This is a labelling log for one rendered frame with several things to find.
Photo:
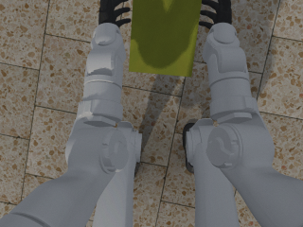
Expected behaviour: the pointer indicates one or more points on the robot left shin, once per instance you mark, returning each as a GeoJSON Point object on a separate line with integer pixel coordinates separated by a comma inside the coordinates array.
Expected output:
{"type": "Point", "coordinates": [125, 124]}

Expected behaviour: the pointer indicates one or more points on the robot right hand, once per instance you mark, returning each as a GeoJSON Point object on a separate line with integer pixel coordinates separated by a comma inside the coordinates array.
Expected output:
{"type": "Point", "coordinates": [223, 12]}

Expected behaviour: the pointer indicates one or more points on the right robot forearm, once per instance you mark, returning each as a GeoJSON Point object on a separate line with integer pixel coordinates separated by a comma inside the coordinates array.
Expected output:
{"type": "Point", "coordinates": [228, 78]}

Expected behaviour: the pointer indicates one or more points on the left robot forearm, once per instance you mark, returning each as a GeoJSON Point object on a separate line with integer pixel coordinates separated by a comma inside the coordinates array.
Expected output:
{"type": "Point", "coordinates": [103, 79]}

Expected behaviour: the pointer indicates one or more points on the right robot upper arm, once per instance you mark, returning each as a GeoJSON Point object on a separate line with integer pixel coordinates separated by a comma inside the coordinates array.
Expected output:
{"type": "Point", "coordinates": [244, 153]}

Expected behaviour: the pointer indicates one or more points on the carton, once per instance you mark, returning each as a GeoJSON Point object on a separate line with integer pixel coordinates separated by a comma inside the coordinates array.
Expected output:
{"type": "Point", "coordinates": [163, 36]}

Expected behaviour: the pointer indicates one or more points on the left robot upper arm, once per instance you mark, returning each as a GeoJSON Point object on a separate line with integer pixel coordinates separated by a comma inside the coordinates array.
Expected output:
{"type": "Point", "coordinates": [93, 156]}

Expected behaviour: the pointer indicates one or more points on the robot left hand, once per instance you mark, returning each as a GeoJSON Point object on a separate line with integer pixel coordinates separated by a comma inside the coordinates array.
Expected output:
{"type": "Point", "coordinates": [108, 14]}

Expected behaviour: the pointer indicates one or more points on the right robot thigh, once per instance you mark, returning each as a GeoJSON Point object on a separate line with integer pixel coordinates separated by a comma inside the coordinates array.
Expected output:
{"type": "Point", "coordinates": [215, 204]}

